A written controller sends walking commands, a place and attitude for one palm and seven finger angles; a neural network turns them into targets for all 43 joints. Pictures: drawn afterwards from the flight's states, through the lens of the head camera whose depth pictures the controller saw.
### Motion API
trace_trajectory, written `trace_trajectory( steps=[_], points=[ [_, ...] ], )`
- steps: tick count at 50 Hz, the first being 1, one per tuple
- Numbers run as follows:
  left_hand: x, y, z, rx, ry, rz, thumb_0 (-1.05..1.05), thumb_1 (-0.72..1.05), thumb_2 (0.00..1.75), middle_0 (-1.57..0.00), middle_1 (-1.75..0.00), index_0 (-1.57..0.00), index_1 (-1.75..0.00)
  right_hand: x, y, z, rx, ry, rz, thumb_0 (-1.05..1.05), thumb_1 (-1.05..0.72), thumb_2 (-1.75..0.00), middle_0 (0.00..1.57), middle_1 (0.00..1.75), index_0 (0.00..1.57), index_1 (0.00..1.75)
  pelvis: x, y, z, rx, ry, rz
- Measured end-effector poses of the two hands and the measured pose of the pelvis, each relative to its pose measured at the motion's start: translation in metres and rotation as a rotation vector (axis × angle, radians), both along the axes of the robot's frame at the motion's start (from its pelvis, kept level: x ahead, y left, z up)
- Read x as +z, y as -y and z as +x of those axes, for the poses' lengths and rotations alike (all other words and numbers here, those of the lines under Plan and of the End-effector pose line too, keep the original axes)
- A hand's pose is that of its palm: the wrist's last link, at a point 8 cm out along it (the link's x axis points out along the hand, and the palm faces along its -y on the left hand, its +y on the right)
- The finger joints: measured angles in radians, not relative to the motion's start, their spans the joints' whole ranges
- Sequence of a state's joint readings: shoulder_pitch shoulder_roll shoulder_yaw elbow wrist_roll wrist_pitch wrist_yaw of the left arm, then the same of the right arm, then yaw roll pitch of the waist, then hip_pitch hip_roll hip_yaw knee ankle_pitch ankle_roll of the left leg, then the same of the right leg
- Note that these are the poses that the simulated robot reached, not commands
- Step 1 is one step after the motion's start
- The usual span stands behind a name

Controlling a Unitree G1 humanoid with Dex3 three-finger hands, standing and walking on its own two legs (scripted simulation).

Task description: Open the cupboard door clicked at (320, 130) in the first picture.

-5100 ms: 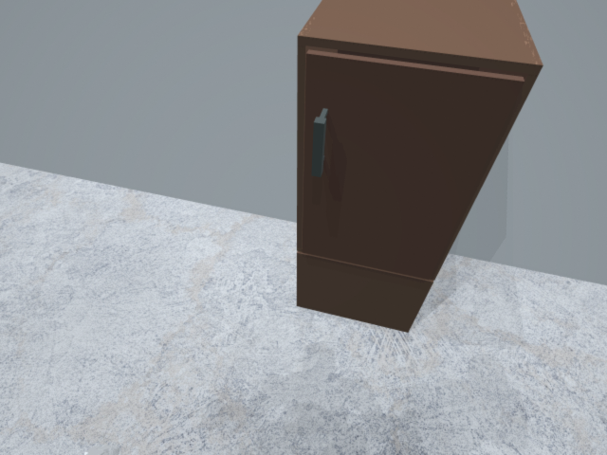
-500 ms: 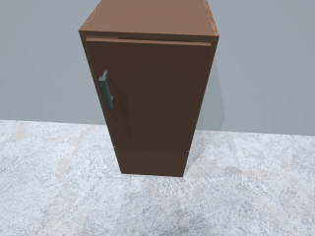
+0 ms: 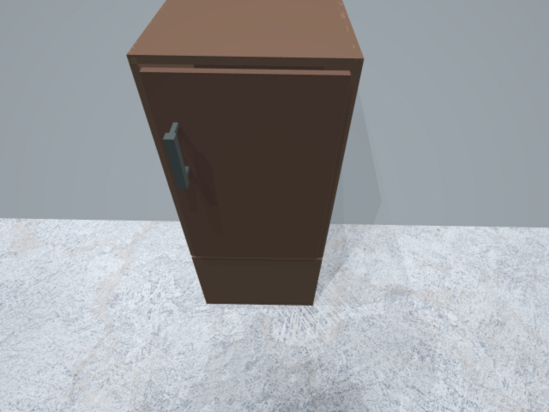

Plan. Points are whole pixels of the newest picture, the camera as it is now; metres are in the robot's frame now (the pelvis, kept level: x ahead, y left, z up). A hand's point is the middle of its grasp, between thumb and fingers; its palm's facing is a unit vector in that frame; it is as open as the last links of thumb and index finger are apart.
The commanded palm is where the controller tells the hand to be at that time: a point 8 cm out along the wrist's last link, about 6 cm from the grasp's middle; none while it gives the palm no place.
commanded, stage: come to a stop and stand still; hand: left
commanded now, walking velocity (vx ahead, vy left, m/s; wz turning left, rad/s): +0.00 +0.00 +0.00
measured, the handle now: (179, 156) +0.59 +0.23 +0.03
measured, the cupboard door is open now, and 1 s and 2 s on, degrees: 0 0 0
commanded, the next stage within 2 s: look again from close up in 0.34 s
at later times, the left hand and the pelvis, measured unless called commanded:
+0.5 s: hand out of the picture -0.02 +0.16 -0.17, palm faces +0.02 -0.98 -0.19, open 7.4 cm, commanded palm none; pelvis +0.00 +0.00 +0.01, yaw +0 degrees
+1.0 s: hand out of the picture +0.02 +0.15 -0.17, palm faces +0.04 -0.98 -0.18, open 7.3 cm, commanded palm none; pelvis +0.03 -0.01 +0.01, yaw +0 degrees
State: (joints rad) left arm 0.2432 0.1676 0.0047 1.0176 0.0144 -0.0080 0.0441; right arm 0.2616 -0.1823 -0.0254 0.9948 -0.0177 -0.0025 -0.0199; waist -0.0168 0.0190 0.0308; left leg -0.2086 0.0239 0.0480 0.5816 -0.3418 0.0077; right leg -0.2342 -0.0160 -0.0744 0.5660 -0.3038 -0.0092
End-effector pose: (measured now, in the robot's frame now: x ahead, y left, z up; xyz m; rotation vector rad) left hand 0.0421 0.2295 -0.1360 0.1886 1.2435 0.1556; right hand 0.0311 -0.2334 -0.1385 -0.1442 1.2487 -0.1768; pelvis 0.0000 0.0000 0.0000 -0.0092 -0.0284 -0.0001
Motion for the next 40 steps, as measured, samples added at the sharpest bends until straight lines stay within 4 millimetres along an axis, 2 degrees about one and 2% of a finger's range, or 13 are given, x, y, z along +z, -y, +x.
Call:
trace_trajectory(
  steps=[5,11,18,23,30,40],
  points=[
    [0.005,-0.001,-0.007,-0.004,0.016,-0.01,0.0,0.91,0.9,-0.2,-0.3,-0.2,-0.3,0.002,-0.007,-0.009,0.018,0.008,0.011,0.01,-0.92,-0.89,0.2,0.3,0.2,0.3,0.004,-0.002,-0.007,-0.002,0.006,0.005],
    [0.007,-0.002,-0.028,0.001,-0.029,-0.011,0.0,0.91,0.9,-0.2,-0.3,-0.2,-0.3,0.002,-0.011,-0.031,0.027,-0.045,0.029,0.01,-0.92,-0.89,0.2,0.3,0.2,0.3,0.007,-0.002,-0.011,-0.003,-0.002,0.013],
    [0.005,0.004,-0.054,0.023,-0.12,-0.019,0.0,0.91,0.9,-0.2,-0.3,-0.2,-0.3,-0.002,-0.017,-0.057,0.017,-0.143,0.056,0.01,-0.91,-0.89,0.2,0.3,0.2,0.3,0.008,0.001,-0.008,-0.002,-0.008,0.016],
    [0.002,0.012,-0.064,0.038,-0.167,-0.035,0.0,0.91,0.9,-0.2,-0.3,-0.2,-0.3,-0.003,-0.021,-0.066,0.007,-0.191,0.066,0.01,-0.91,-0.89,0.2,0.3,0.2,0.3,0.008,0.004,-0.004,-0.001,-0.009,0.015],
    [-0.002,0.026,-0.06,0.047,-0.184,-0.06,0.0,0.91,0.9,-0.2,-0.3,-0.2,-0.3,-0.003,-0.022,-0.06,0.0,-0.21,0.07,0.01,-0.9,-0.89,0.2,0.3,0.2,0.3,0.007,0.007,0.004,0.0,-0.013,0.015],
    [-0.005,0.03,-0.041,0.051,-0.162,-0.06,0.01,0.92,0.9,-0.2,-0.3,-0.2,-0.3,-0.004,-0.018,-0.033,0.007,-0.175,0.057,0.01,-0.91,-0.89,0.2,0.3,0.2,0.3,0.006,0.012,0.016,0.003,-0.016,0.013]
  ],
)
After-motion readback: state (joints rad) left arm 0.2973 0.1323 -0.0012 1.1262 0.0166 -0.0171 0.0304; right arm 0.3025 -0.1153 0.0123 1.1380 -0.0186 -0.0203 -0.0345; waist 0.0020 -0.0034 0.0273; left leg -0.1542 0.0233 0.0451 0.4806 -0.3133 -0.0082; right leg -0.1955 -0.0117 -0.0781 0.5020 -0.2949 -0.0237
